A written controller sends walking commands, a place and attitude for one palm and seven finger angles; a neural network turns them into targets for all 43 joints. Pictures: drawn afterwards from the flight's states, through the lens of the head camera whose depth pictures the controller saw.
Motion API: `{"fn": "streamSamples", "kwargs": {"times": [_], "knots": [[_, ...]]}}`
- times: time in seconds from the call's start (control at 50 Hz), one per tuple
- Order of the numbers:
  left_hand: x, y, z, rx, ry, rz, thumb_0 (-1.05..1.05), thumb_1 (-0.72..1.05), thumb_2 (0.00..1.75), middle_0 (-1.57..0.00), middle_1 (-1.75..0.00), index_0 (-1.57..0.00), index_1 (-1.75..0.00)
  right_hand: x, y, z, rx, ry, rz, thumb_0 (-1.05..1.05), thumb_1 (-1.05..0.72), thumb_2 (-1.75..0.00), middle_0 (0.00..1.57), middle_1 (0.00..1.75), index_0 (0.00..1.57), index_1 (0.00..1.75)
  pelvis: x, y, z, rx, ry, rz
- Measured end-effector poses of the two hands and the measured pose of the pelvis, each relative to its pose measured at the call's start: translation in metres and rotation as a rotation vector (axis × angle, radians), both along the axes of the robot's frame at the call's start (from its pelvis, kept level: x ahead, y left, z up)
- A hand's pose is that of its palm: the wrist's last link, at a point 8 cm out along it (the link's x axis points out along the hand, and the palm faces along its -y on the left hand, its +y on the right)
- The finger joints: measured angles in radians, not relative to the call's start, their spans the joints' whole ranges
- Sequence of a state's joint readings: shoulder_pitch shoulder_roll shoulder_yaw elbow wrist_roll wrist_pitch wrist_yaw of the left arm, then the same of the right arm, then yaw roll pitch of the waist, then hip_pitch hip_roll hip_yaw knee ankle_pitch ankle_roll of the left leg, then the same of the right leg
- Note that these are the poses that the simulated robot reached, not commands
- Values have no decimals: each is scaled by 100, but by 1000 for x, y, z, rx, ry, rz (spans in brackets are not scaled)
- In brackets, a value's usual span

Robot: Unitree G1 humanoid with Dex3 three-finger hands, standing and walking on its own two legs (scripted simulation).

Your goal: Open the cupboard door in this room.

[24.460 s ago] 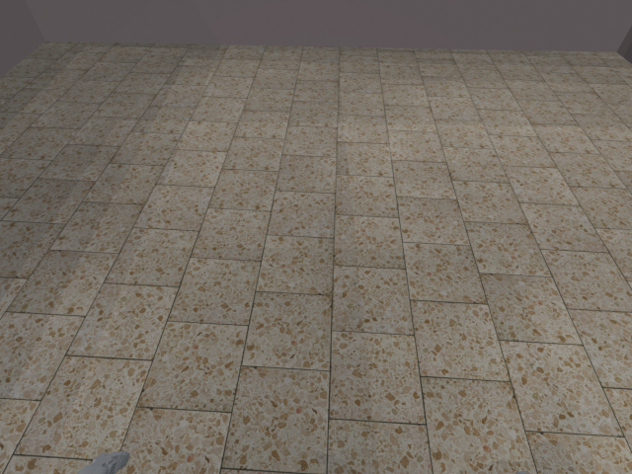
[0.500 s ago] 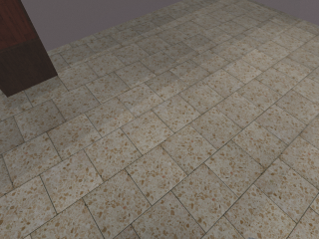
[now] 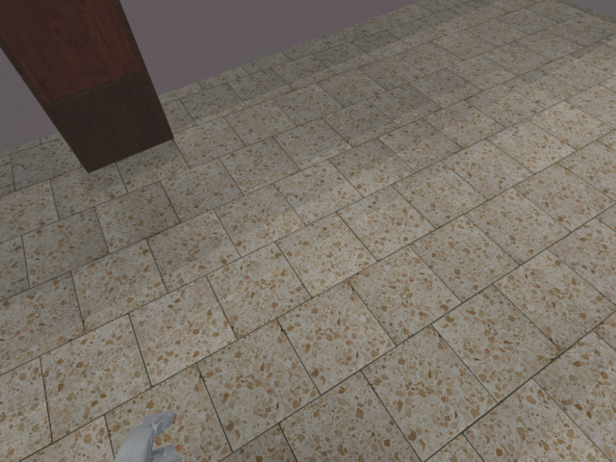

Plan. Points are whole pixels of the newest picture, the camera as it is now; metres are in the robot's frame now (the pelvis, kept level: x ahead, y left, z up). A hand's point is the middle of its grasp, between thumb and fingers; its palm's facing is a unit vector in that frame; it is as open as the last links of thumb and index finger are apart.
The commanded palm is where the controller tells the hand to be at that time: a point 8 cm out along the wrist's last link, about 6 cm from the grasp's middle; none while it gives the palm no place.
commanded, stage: turn or walk to find it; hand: left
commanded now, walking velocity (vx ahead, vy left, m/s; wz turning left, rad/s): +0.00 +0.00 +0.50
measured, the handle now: out of the picture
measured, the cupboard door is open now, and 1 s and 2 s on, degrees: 0 0 0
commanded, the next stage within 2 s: stand and wait in 1.56 s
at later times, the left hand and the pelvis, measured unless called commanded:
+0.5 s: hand out of the picture -0.06 +0.19 -0.16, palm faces +0.35 -0.91 -0.24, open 7.4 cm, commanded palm none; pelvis -0.02 +0.00 +0.00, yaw +17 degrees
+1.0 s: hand out of the picture +0.11 +0.32 -0.16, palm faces +0.44 -0.88 -0.18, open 7.4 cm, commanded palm none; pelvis +0.09 +0.09 +0.00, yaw +29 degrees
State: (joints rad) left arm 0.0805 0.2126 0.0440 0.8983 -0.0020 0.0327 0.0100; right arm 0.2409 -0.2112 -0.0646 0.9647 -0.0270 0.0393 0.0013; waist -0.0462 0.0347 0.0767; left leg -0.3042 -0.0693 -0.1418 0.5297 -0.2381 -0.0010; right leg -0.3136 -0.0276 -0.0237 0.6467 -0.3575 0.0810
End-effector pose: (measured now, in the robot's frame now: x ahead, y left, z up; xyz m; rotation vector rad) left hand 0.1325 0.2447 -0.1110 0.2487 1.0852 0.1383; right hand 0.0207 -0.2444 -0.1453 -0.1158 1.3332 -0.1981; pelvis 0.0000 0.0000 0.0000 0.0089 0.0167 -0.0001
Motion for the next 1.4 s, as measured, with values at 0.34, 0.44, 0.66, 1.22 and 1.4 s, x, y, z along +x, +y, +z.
{"fn": "streamSamples", "kwargs": {"times": [0.34, 0.44, 0.66, 1.22, 1.4], "knots": [[-130, -31, 4, -8, 120, 274, 0, 91, 90, -20, -30, -20, -30, 46, -37, 0, -2, 50, 214, 1, -91, -90, 20, 30, 19, 30, -7, -28, 9, 37, -15, 206], [-183, -22, -10, -42, 196, 374, 0, 90, 90, -20, -30, -20, -30, 91, -11, 8, -28, -14, 327, 1, -91, -90, 20, 30, 19, 30, -13, -16, 5, 21, -13, 263], [-255, 32, -40, -124, 309, 541, 1, 91, 90, -20, -30, -20, -30, 165, 90, 39, -54, -251, 528, 0, -91, -90, 20, 30, 19, 30, -7, 41, -2, -33, -31, 371], [80, 123, -11, -37, -143, 519, 0, 91, 90, -20, -30, -20, -30, 213, 109, -11, -28, 304, 496, 1, -91, -90, 20, 30, 20, 30, 207, 108, -16, 12, -47, 611], [12, 98, -9, -70, 141, 753, -1, 94, 90, -20, -30, -20, -30, 412, 198, 5, 26, -33, 666, 1, -91, -90, 19, 30, 19, 30, 270, 133, 7, 11, -42, 654]]}}
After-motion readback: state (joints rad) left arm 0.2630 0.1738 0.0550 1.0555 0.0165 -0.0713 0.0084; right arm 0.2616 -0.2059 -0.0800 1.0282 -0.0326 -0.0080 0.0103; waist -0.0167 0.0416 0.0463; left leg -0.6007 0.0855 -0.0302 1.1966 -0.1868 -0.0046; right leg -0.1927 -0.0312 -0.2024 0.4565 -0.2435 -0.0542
